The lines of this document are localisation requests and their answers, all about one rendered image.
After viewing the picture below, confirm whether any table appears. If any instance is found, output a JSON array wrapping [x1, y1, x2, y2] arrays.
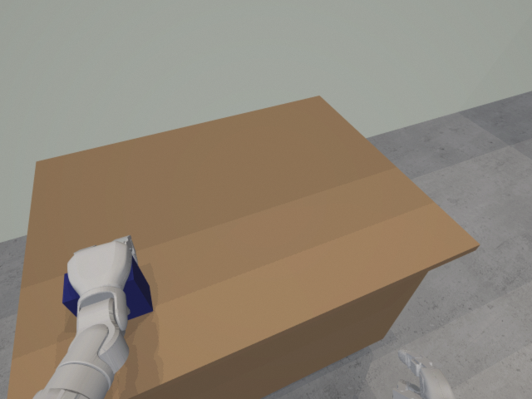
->
[[7, 96, 480, 399]]

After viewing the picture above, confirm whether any robot right hand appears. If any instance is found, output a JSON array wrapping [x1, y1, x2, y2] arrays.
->
[[392, 349, 456, 399]]

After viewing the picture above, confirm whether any left robot forearm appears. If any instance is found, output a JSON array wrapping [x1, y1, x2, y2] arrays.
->
[[33, 286, 129, 399]]

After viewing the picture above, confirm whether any robot left hand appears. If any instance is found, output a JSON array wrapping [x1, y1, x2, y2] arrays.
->
[[67, 235, 138, 315]]

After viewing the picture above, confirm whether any sponge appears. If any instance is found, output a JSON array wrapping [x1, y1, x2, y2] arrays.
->
[[62, 256, 153, 320]]

